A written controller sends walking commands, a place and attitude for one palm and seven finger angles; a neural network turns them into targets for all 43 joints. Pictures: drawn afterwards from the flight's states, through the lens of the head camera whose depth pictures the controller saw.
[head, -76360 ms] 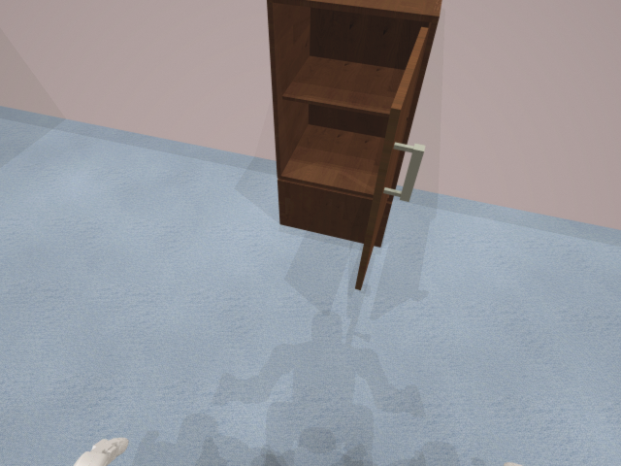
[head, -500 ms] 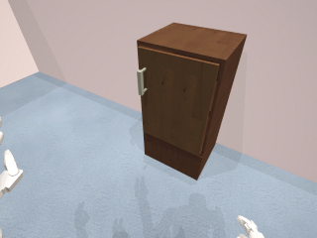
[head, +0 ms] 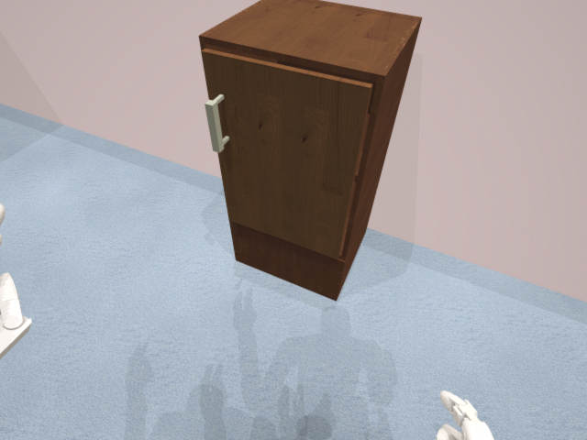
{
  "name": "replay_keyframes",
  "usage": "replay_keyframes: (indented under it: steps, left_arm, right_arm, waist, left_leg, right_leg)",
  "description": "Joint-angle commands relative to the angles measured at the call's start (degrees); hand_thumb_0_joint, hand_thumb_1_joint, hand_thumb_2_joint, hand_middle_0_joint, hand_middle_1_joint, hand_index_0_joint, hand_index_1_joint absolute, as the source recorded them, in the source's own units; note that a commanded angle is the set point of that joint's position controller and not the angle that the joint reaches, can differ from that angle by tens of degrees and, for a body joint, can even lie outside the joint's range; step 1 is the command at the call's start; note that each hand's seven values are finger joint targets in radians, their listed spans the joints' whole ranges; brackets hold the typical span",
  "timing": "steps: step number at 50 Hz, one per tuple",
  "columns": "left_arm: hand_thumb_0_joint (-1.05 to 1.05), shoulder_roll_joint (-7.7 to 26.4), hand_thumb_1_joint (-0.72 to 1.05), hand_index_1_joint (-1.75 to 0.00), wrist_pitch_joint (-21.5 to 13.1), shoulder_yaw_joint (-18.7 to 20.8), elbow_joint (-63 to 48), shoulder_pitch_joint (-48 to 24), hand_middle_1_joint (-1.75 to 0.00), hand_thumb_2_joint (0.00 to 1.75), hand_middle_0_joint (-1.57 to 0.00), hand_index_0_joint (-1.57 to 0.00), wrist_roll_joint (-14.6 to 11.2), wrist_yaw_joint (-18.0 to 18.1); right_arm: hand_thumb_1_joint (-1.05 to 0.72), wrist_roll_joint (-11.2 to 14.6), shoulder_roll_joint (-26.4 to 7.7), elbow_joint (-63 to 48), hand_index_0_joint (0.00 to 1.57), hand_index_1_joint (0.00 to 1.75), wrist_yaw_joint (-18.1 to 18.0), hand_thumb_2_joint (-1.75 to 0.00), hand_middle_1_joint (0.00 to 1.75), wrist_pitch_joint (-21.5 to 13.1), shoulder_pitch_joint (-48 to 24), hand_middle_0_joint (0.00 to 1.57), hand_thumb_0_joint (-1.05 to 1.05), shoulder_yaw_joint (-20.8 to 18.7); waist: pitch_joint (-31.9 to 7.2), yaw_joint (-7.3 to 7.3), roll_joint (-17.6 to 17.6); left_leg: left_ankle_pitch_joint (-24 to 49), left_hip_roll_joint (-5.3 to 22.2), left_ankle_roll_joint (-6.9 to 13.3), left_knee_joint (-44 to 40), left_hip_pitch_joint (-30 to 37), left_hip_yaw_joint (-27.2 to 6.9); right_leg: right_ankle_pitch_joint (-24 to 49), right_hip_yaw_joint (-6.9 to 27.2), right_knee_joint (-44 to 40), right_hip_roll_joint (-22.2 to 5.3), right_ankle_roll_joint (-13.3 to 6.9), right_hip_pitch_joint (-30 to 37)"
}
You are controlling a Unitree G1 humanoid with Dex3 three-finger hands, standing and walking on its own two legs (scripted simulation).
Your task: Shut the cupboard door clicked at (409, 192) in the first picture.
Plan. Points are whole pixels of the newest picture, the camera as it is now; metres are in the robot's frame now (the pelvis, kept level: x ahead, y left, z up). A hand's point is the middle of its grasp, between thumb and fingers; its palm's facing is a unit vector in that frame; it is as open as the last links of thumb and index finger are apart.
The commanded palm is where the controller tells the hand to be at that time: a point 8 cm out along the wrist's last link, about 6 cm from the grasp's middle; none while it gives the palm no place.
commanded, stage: let the arm hang, fingers relaxed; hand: left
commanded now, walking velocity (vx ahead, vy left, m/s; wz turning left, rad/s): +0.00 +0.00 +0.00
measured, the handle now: (219, 123) +0.86 +0.22 -0.04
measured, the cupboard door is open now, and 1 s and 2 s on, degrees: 1 1 1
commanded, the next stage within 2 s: look to check the result in 1.20 s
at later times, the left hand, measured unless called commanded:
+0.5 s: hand out of the picture -0.09 +0.18 -0.19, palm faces +0.06 -0.99 -0.09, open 7.3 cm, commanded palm none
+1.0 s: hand out of the picture -0.11 +0.23 -0.18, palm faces +0.06 -0.97 -0.24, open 7.4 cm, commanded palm none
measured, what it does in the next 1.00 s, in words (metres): shifts its weight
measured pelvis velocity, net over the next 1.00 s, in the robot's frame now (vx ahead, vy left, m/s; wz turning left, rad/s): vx -0.08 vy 0.03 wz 0.03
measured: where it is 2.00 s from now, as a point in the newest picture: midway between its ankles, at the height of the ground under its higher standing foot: outside the picture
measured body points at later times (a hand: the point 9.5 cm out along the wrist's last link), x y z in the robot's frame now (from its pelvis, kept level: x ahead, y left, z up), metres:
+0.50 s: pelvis -0.05 +0.03 -0.01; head -0.02 +0.07 +0.44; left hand -0.09 +0.23 -0.18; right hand -0.02 -0.23 -0.14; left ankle +0.04 +0.13 -0.73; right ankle -0.13 -0.10 -0.73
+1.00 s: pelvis -0.08 +0.03 +0.00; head -0.11 +0.03 +0.45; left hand -0.11 +0.28 -0.16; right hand -0.06 -0.22 -0.15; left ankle +0.04 +0.13 -0.73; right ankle -0.13 -0.10 -0.73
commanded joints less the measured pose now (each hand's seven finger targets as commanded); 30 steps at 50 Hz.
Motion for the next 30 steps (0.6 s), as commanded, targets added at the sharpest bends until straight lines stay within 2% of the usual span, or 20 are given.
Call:
replay_keyframes:
  steps: [1, 4, 5, 6, 8, 10, 11, 13, 14, 16, 17, 18, 19, 20, 22, 23, 25, 26, 27, 30]
  left_arm:
    - [0.0, 10.3, 0.9, -0.3, -3.29, 7.42, -11.87, -3.72, -0.3, 0.9, -0.2, -0.2, 0.14, 1.67]
    - [0.0, 10.63, 0.9, -0.3, -3.91, 7.32, -13.08, -6.85, -0.3, 0.9, -0.2, -0.2, 0.41, 1.81]
    - [0.0, -0.7, 0.9, -0.3, 5.05, -18.61, 29.66, -8.25, -0.3, 0.9, -0.2, -0.2, 3.79, -6.05]
    - [0.0, -1.72, 0.9, -0.3, 9.91, -18.15, 31.71, -7.79, -0.3, 0.9, -0.2, -0.2, 3.78, -7.2]
    - [0.0, -4.79, 0.9, -0.3, 11.6, -19.16, 34.96, -8.86, -0.3, 0.9, -0.2, -0.2, 4.53, -7.67]
    - [0.0, -3.22, 0.9, -0.3, 11.7, -19.39, 41.21, -10.04, -0.3, 0.9, -0.2, -0.2, 4.97, -8.24]
    - [0.0, -1.79, 0.9, -0.3, 11.61, -19.32, 44.34, -10.51, -0.3, 0.9, -0.2, -0.2, 5.17, -8.36]
    - [0.0, -0.72, 0.9, -0.3, 11.0, -19.67, 50.98, -12.88, -0.3, 0.9, -0.2, -0.2, 5.69, -7.99]
    - [0.0, -1.31, 0.9, -0.3, 11.24, -20.38, 53.78, -16.71, -0.3, 0.9, -0.2, -0.2, 5.67, -7.48]
    - [0.0, -2.58, 0.9, -0.3, 11.69, -21.47, 57.41, -22.29, -0.3, 0.9, -0.2, -0.2, 5.59, -6.89]
    - [0.0, -2.61, 0.9, -0.3, 11.56, -21.69, 59.64, -21.98, -0.3, 0.9, -0.2, -0.2, 5.42, -6.79]
    - [0.0, -3.11, 0.9, -0.3, 11.15, -21.89, 62.7, -20.62, -0.3, 0.9, -0.2, -0.2, 5.3, -6.88]
    - [0.0, -4.64, 0.9, -0.3, 10.75, -22.07, 65.61, -16.89, -0.3, 0.9, -0.2, -0.2, 4.99, -6.8]
    - [0.0, -6.35, 0.9, -0.3, 10.61, -22.48, 68.51, -12.93, -0.3, 0.9, -0.2, -0.2, 4.53, -6.58]
    - [0.0, -7.39, 0.9, -0.3, 11.1, -22.2, 74.82, -8.62, -0.3, 0.9, -0.2, -0.2, 4.17, -6.54]
    - [0.0, -7.71, 0.9, -0.3, 11.24, -22.14, 77.35, -8.19, -0.3, 0.9, -0.2, -0.2, 4.16, -6.84]
    - [0.0, -9.21, 0.9, -0.3, 11.05, -22.43, 80.79, -7.36, -0.3, 0.9, -0.2, -0.2, 4.41, -7.24]
    - [0.0, -9.83, 0.9, -0.3, 10.86, -22.59, 82.45, -6.68, -0.3, 0.9, -0.2, -0.2, 4.47, -7.29]
    - [0.0, -9.54, 0.9, -0.3, 10.62, -22.43, 83.54, -6.49, -0.3, 0.9, -0.2, -0.2, 4.58, -7.32]
    - [0.0, -10.59, 0.9, -0.3, 10.4, -22.6, 86.78, -5.5, -0.3, 0.9, -0.2, -0.2, 4.75, -7.2]
  right_arm:
    - [-0.9, -0.07, -6.44, -8.83, 0.2, 0.3, -1.1, -0.9, 0.3, -3.18, -5.39, 0.2, 0.0, -1.77]
    - [-0.9, -0.39, -6.22, -8.62, 0.2, 0.3, -1.23, -0.9, 0.3, -3.71, -5.67, 0.2, 0.0, -1.54]
    - [-0.9, -0.18, -18.5, -0.36, 0.2, 0.3, 3.69, -0.9, 0.3, -6.61, -8.65, 0.2, 0.0, -3.14]
    - [-0.9, -0.7, -17.2, 0.95, 0.2, 0.3, 3.92, -0.9, 0.3, -3.27, -4.57, 0.2, 0.0, -4.04]
    - [-0.9, -1.77, -15.71, 1.68, 0.2, 0.3, 3.62, -0.9, 0.3, -1.14, -4.26, 0.2, 0.0, -2.93]
    - [-0.9, -2.57, -14.96, 1.3, 0.2, 0.3, 3.76, -0.9, 0.3, 0.64, -6.29, 0.2, 0.0, -1.68]
    - [-0.9, -2.81, -14.48, 1.29, 0.2, 0.3, 3.8, -0.9, 0.3, 1.32, -6.75, 0.2, 0.0, -1.41]
    - [-0.9, -3.16, -12.29, 2.61, 0.2, 0.3, 4.0, -0.9, 0.3, 2.8, -6.46, 0.2, 0.0, -1.73]
    - [-0.9, -3.3, -11.5, 3.69, 0.2, 0.3, 4.1, -0.9, 0.3, 3.71, -6.17, 0.2, 0.0, -2.17]
    - [-0.9, -3.47, -10.24, 5.12, 0.2, 0.3, 4.06, -0.9, 0.3, 4.64, -4.6, 0.2, 0.0, -2.3]
    - [-0.9, -3.55, -9.5, 6.38, 0.2, 0.3, 4.02, -0.9, 0.3, 4.59, -2.61, 0.2, 0.0, -2.07]
    - [-0.9, -3.53, -8.6, 7.84, 0.2, 0.3, 4.13, -0.9, 0.3, 3.95, -0.4, 0.2, 0.0, -1.83]
    - [-0.9, -3.48, -9.33, 9.35, 0.2, 0.3, 4.03, -0.9, 0.3, 2.98, 1.46, 0.2, 0.0, -1.67]
    - [-0.9, -3.46, -10.52, 10.96, 0.2, 0.3, 3.56, -0.9, 0.3, 2.37, 1.98, 0.2, 0.0, -1.6]
    - [-0.9, -2.87, -10.21, 13.04, 0.2, 0.3, 2.91, -0.9, 0.3, 2.6, 0.04, 0.2, 0.0, -1.64]
    - [-0.9, -2.77, -9.56, 13.79, 0.2, 0.3, 2.66, -0.9, 0.3, 2.83, 0.2, 0.2, 0.0, -1.62]
    - [-0.9, -2.65, -9.24, 15.67, 0.2, 0.3, 2.32, -0.9, 0.3, 2.96, 1.07, 0.2, 0.0, -2.06]
    - [-0.9, -2.54, -8.89, 16.54, 0.2, 0.3, 2.17, -0.9, 0.3, 2.92, 1.52, 0.2, 0.0, -2.13]
    - [-0.9, -2.34, -9.46, 17.15, 0.2, 0.3, 2.04, -0.9, 0.3, 2.89, 2.07, 0.2, 0.0, -2.52]
    - [-0.9, -2.34, -8.92, 19.36, 0.2, 0.3, 1.95, -0.9, 0.3, 3.18, 2.25, 0.2, 0.0, -2.94]
  waist:
    - [-7.77, 1.14, 1.58]
    - [-4.18, 1.17, 4.06]
    - [0.95, -0.25, 6.38]
    - [-2.72, 0.28, 7.22]
    - [-0.1, 1.98, 6.59]
    - [3.6, 3.02, 0.4]
    - [4.53, 3.09, -4.44]
    - [4.7, 2.61, -16.77]
    - [7.55, 1.73, -18.02]
    - [11.03, -0.28, -11.26]
    - [10.19, -0.87, -6.48]
    - [8.73, -1.25, -2.17]
    - [5.15, -0.15, 4.6]
    - [2.25, 1.63, 10.67]
    - [1.03, 3.44, 15.94]
    - [0.77, 3.25, 16.26]
    - [0.02, 2.98, 15.32]
    - [-1.01, 2.97, 14.09]
    - [-1.62, 2.9, 9.61]
    - [-0.69, 2.52, 5.1]
  left_leg:
    - [17.94, 2.79, 1.98, 0.79, 19.26, -2.5]
    - [11.03, 2.91, 1.39, -0.14, 17.48, -3.56]
    - [23.83, 4.79, 2.04, 7.43, 12.96, -6.91]
    - [20.07, 6.65, 3.47, 5.31, 13.1, -8.41]
    - [8.44, 10.36, 5.44, -0.38, 4.95, -13.26]
    - [-11.22, 8.65, 4.67, -6.38, -2.78, -15.44]
    - [-15.0, 6.39, 3.36, -5.48, -3.16, -13.91]
    - [-13.01, -0.01, -0.03, 7.22, 2.53, -7.99]
    - [-12.18, -1.04, -0.96, 14.47, 3.71, -6.82]
    - [-12.8, -0.37, -0.89, 17.46, 4.91, -5.93]
    - [-9.06, -0.49, -0.96, 13.14, 7.48, -5.01]
    - [2.49, 0.68, -0.37, 6.37, 9.24, -5.84]
    - [15.26, 2.69, 0.94, 1.73, 11.74, -10.04]
    - [22.21, 5.9, 3.1, -0.43, 12.64, -14.51]
    - [6.44, 6.68, 3.92, -7.48, 9.45, -16.81]
    - [-2.32, 6.45, 3.82, -10.32, 8.58, -17.78]
    - [-9.49, 6.15, 3.42, -12.73, 9.66, -17.68]
    - [-9.68, 5.93, 3.36, -12.85, 11.34, -17.17]
    - [-9.49, 6.07, 3.33, -12.74, 12.14, -17.1]
    - [-12.46, 4.79, 2.35, -13.08, 13.12, -14.54]
  right_leg:
    - [35.34, -0.69, -3.48, -5.19, 4.25, -12.21]
    - [24.61, 0.42, -6.66, -5.47, 2.84, -14.3]
    - [30.51, -2.95, 6.06, -8.24, -0.41, -17.18]
    - [19.74, -0.55, 8.09, -6.76, -0.59, -16.43]
    - [-0.27, -2.64, 10.18, -4.06, -0.49, -15.55]
    - [-2.82, -2.21, 6.56, -3.74, -1.37, -11.94]
    - [-4.24, -1.18, 2.5, -4.91, -2.47, -12.5]
    - [-11.16, 8.28, -9.56, -12.11, -6.97, -21.59]
    - [-11.69, 11.66, -13.15, -16.31, -10.04, -26.7]
    - [-2.19, 7.78, -10.83, -15.95, -10.83, -27.95]
    - [6.03, 6.26, -7.09, -14.69, -9.73, -25.64]
    - [14.09, 3.4, -1.07, -11.98, -7.16, -21.18]
    - [17.56, 0.75, 4.94, -7.99, -4.0, -16.42]
    - [13.82, -0.93, 6.58, -5.52, -1.87, -13.06]
    - [4.55, -1.66, 3.14, -4.34, -1.36, -8.19]
    - [4.14, -1.96, 2.57, -4.12, -1.38, -7.52]
    - [4.94, -1.93, 1.08, -3.81, -1.57, -7.48]
    - [5.71, -1.92, -0.05, -3.93, -1.63, -7.57]
    - [5.89, -1.83, -1.56, -3.86, -1.85, -6.83]
    - [5.31, -1.37, -5.11, -4.79, -2.48, -8.01]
